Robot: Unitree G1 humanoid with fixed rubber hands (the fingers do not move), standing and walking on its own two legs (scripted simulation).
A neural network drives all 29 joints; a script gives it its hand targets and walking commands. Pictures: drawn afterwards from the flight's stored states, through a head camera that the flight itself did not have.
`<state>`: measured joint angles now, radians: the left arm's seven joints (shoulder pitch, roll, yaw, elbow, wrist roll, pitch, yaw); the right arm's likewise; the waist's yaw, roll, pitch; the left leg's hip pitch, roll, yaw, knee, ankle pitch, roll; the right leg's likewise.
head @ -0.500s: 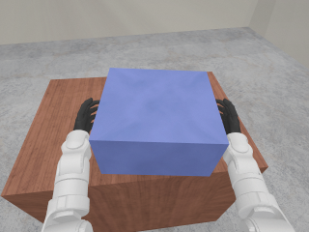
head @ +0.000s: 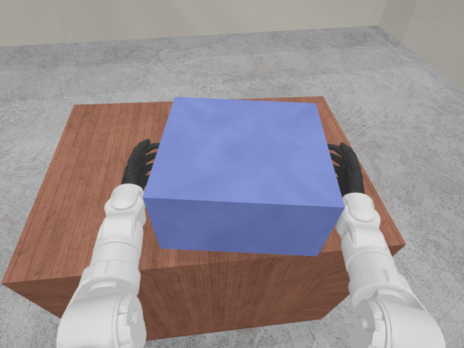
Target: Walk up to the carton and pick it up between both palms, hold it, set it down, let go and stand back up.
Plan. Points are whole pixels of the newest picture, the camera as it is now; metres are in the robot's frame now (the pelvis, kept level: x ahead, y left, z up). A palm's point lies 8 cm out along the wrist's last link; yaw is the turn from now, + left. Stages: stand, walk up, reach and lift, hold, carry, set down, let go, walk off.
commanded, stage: set down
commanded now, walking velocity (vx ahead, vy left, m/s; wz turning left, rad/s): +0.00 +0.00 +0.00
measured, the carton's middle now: (242, 172) +0.44 +0.03 +0.05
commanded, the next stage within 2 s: none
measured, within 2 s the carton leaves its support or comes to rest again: rests again in 1.30 s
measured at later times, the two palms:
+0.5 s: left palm (147, 178) +0.41 +0.22 +0.04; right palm (341, 185) +0.43 -0.17 +0.04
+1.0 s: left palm (150, 190) +0.41 +0.22 +0.00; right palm (336, 192) +0.43 -0.17 +0.01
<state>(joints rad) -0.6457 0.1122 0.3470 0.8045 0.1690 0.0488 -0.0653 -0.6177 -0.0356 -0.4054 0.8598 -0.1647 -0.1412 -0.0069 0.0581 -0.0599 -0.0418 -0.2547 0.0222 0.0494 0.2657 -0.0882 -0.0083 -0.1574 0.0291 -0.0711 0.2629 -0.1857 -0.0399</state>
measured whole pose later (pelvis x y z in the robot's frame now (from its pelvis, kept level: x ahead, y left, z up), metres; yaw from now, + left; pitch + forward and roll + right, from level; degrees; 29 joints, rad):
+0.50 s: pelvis +0.02 +0.01 +0.00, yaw -1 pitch +14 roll +0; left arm -0.73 0.13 0.31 1.03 0.12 -0.11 -0.01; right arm -0.69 -0.10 -0.42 1.01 -0.17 -0.24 0.01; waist 0.06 -0.02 -0.13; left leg -0.44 0.03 0.06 0.32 -0.12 0.00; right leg -0.32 0.03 -0.06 0.27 -0.19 -0.03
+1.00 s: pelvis +0.01 +0.00 -0.02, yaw +0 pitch +22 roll +0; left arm -0.80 0.18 0.23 1.34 -0.07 -0.39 0.00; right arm -0.76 -0.16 -0.26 1.19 -0.06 -0.40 -0.04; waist 0.05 0.01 -0.22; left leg -0.66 0.03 0.04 0.42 -0.14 0.00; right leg -0.57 0.02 -0.08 0.42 -0.24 -0.03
